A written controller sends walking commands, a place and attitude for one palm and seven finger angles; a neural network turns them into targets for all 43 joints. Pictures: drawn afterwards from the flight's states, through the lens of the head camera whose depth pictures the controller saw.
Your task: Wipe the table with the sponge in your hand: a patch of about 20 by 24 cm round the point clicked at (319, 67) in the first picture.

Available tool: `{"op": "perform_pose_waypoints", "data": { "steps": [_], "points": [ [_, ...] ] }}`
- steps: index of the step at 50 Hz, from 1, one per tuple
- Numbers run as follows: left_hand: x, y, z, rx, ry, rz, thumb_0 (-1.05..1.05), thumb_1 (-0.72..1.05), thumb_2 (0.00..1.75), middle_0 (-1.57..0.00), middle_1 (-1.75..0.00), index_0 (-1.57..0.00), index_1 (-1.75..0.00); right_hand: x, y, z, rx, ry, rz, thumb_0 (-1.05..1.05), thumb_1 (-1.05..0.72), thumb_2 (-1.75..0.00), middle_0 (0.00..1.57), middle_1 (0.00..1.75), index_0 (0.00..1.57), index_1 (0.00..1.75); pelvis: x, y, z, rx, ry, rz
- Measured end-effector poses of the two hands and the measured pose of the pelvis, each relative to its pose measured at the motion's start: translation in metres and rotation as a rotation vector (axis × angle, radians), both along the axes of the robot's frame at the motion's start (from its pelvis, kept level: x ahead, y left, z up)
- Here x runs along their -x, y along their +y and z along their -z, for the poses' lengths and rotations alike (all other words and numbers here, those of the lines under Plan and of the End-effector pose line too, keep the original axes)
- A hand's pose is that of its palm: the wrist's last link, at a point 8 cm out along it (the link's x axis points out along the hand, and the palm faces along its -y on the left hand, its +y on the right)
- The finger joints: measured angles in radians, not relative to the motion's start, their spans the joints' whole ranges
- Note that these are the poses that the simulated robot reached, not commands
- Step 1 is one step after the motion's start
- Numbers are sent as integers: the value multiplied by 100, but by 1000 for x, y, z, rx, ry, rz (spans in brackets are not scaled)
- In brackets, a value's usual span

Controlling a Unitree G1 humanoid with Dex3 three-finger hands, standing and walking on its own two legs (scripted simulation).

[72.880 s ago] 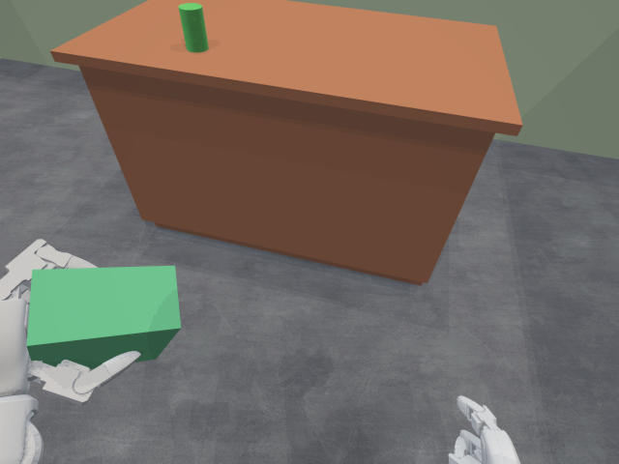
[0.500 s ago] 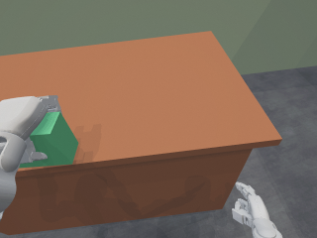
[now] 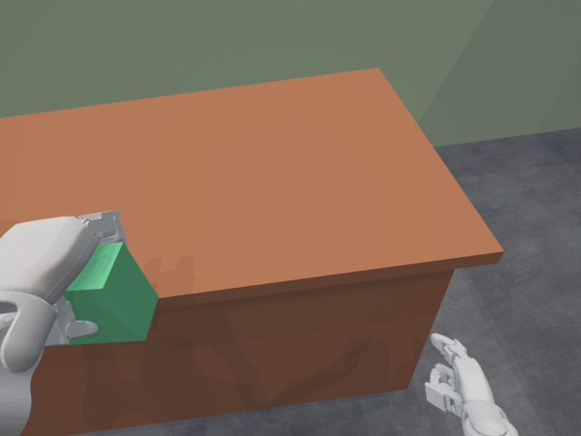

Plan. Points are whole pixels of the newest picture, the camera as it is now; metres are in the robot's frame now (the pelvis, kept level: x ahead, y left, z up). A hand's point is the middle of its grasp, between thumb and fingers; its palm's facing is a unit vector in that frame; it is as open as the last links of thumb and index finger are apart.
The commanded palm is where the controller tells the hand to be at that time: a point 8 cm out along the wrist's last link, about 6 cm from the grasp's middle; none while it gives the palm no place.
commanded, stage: bring the sponge back beside the body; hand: left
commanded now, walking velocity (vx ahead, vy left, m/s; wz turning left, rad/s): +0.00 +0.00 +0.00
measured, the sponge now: (89, 304) +0.19 +0.30 +0.13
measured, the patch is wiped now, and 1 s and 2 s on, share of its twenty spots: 0.90 0.90 0.90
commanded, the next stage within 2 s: step back with the hand held close in 0.36 s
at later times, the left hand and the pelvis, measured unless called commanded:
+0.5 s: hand (89, 283) +0.19 +0.27 +0.18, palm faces +0.09 -0.01 -1.00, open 10.4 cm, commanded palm +0.15 +0.27 +0.25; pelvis -0.01 -0.01 +0.00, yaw -1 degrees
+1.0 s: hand (109, 249) +0.21 +0.23 +0.22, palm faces +0.37 -0.79 -0.48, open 10.4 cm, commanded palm +0.14 +0.28 +0.25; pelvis -0.03 +0.01 -0.01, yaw -2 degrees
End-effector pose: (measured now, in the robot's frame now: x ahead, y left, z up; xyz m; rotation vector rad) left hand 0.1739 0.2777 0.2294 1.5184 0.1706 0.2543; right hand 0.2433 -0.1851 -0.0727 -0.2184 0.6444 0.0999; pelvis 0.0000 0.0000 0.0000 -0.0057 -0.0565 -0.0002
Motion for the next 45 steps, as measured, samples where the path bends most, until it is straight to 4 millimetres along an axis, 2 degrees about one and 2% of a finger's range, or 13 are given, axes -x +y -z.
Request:
{"op": "perform_pose_waypoints", "data": {
  "steps": [5,10,15,21,25,27,30,34,37,40,45],
  "points": [
    [8,-9,-3,-29,-33,44,0,-55,104,-70,-132,-73,-131,2,-1,-2,7,-7,-8,1,-91,-89,20,30,20,30,2,-3,0,2,-13,2],
    [6,1,-13,-29,-105,-10,0,-55,104,-70,-132,-73,-131,5,-2,-2,-3,-2,-2,1,-91,-89,20,30,20,30,5,-6,0,2,-24,7],
    [1,7,-11,9,-100,-67,0,-55,104,-70,-132,-72,-131,8,-6,-4,-13,-14,16,1,-91,-89,20,30,20,30,8,-6,0,-2,-23,9],
    [3,-11,1,17,-30,4,0,-55,104,-70,-132,-72,-131,11,-11,-5,-1,-30,25,1,-91,-89,20,30,20,30,9,-6,1,-5,-19,11],
    [7,-16,0,-22,-32,39,0,-55,104,-70,-132,-73,-131,12,-12,-3,8,-21,18,1,-91,-89,20,30,20,30,10,-6,1,-4,-22,12],
    [6,-10,1,316,-143,103,-1,-55,104,-70,-132,-73,-131,16,-11,-5,-7,-37,29,1,-91,-89,20,30,20,30,11,-6,2,4,-2,7],
    [-3,-4,10,655,-324,187,-1,-55,104,-70,-132,-73,-131,32,-14,-7,5,-42,55,1,-91,-89,20,30,20,30,12,-6,4,11,38,16],
    [-12,-10,13,869,-501,305,-1,-55,104,-70,-132,-73,-132,65,-28,-2,64,18,133,1,-91,-89,20,30,21,30,12,-1,8,13,48,25],
    [-14,-16,6,909,-571,388,-1,-56,104,-70,-133,-73,-132,92,-41,5,94,83,210,1,-91,-89,20,30,21,30,9,3,9,7,64,28],
    [-13,-16,-4,869,-605,447,-1,-56,104,-70,-133,-73,-132,116,-51,13,113,154,271,1,-91,-89,20,30,20,30,8,6,9,4,79,30],
    [-11,-8,-12,795,-630,462,-1,-56,104,-70,-133,-73,-132,141,-58,24,112,228,319,1,-91,-89,20,30,20,30,13,7,10,7,92,31]
  ]
}}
